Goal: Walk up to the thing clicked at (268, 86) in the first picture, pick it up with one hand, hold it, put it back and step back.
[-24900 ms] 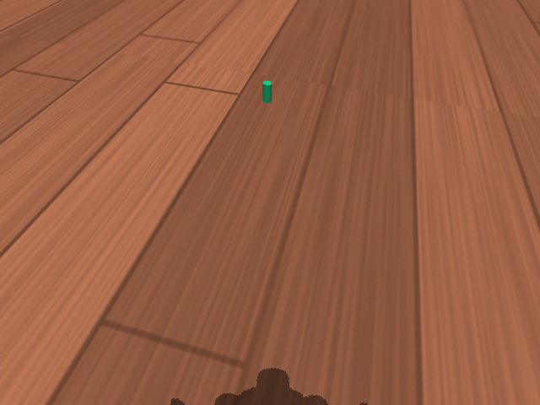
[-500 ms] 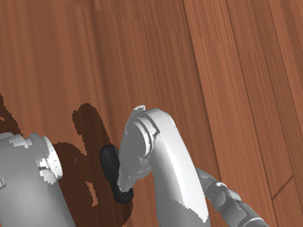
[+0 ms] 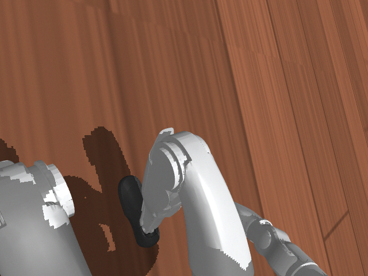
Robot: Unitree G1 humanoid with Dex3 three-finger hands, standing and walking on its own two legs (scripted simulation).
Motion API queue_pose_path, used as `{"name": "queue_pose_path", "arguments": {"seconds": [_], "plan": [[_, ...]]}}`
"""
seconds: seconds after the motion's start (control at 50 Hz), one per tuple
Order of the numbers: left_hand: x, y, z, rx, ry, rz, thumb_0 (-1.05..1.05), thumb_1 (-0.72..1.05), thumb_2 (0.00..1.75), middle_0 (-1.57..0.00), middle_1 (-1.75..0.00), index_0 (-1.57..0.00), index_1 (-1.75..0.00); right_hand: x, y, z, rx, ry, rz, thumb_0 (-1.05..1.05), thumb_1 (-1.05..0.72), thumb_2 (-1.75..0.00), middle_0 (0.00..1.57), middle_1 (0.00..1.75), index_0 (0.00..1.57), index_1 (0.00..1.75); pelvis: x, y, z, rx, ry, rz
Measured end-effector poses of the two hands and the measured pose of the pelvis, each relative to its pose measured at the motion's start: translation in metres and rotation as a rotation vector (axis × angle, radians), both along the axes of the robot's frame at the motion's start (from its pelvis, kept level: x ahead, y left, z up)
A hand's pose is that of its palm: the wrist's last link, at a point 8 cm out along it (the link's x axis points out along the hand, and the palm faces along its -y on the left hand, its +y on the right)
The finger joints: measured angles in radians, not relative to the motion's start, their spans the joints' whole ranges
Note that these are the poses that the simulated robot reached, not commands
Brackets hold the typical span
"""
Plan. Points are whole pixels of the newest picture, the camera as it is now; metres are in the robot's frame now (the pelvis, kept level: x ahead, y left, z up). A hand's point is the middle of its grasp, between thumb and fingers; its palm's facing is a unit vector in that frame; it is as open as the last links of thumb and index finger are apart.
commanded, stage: open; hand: left
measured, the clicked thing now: out of the picture +0.44 +0.29 -0.23
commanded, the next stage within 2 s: withdraw in 0.28 s
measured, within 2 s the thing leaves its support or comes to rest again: rests again in 0.18 s
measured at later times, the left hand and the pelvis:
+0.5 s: hand out of the picture +0.45 +0.29 -0.18, palm faces +0.38 -0.93 +0.00, open 14.9 cm; pelvis +0.00 +0.00 +0.00, yaw +0 degrees
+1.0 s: hand out of the picture +0.44 +0.37 -0.09, palm faces +0.32 -0.93 -0.16, open 17.5 cm; pelvis +0.00 +0.00 +0.02, yaw +3 degrees
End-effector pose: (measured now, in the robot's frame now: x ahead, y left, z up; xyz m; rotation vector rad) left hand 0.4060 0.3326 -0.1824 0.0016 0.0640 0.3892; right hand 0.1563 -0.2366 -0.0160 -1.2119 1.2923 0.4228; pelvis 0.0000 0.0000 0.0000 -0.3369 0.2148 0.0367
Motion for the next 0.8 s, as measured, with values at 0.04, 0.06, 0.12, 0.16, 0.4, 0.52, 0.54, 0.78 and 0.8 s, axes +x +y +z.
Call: {"name": "queue_pose_path", "arguments": {"seconds": [0.04,0.06,0.12,0.16,0.4,0.52,0.54,0.78,0.8], "plan": [[0.001,0.000,0.001,0.001,-0.008,-0.002,0.00,-0.16,0.75,-0.91,-0.90,-0.92,-0.89,0.000,0.000,0.000,-0.001,0.000,0.000,0.00,-0.92,-0.89,0.20,0.30,0.21,0.30,0.000,0.000,0.000,0.000,0.001,0.000],[0.001,0.000,0.002,0.001,-0.010,-0.003,0.00,-0.15,0.72,-0.91,-0.88,-0.92,-0.87,0.000,0.000,0.000,-0.001,-0.001,-0.001,0.00,-0.92,-0.89,0.20,0.30,0.21,0.30,0.000,0.000,0.000,0.001,0.001,0.000],[0.002,-0.001,0.003,0.000,-0.011,-0.004,0.00,-0.15,0.65,-0.86,-0.81,-0.87,-0.80,0.001,-0.001,0.001,-0.004,-0.005,-0.002,0.00,-0.92,-0.89,0.20,0.30,0.21,0.30,0.000,0.000,0.001,0.001,0.001,-0.001],[0.002,-0.001,0.003,-0.001,-0.009,-0.004,0.00,-0.17,0.60,-0.81,-0.75,-0.82,-0.74,0.001,-0.001,0.002,-0.004,-0.008,-0.002,0.00,-0.92,-0.89,0.20,0.30,0.21,0.30,0.000,-0.001,0.001,0.001,0.001,-0.002],[0.001,-0.001,0.004,-0.004,-0.007,-0.003,-0.01,-0.34,0.34,-0.53,-0.44,-0.52,-0.44,0.002,-0.002,0.003,-0.003,-0.014,0.001,0.00,-0.92,-0.90,0.20,0.30,0.21,0.30,-0.001,-0.001,0.001,0.002,0.001,-0.002],[0.001,0.000,0.004,-0.006,-0.012,-0.001,-0.01,-0.44,0.26,-0.38,-0.32,-0.37,-0.33,0.002,-0.001,0.003,-0.002,-0.018,0.001,0.00,-0.91,-0.90,0.20,0.30,0.21,0.30,-0.001,0.000,0.001,0.001,0.000,-0.003],[0.001,0.001,0.005,-0.006,-0.017,0.001,-0.01,-0.45,0.25,-0.35,-0.30,-0.34,-0.31,0.002,0.000,0.003,-0.002,-0.018,-0.001,0.00,-0.91,-0.90,0.20,0.30,0.21,0.30,-0.001,0.000,0.001,0.001,0.000,-0.003],[0.001,0.052,0.061,0.063,-0.117,0.026,-0.02,-0.57,0.10,-0.15,-0.11,-0.13,-0.13,-0.002,-0.004,-0.001,0.026,-0.054,-0.117,0.00,-0.92,-0.90,0.20,0.30,0.21,0.30,0.001,-0.001,0.006,0.023,0.043,0.014],[0.000,0.056,0.067,0.068,-0.109,0.015,-0.02,-0.58,0.09,-0.14,-0.10,-0.12,-0.12,-0.002,-0.005,-0.002,0.036,-0.059,-0.132,0.00,-0.92,-0.90,0.20,0.30,0.21,0.30,0.002,-0.002,0.007,0.026,0.054,0.017]]}}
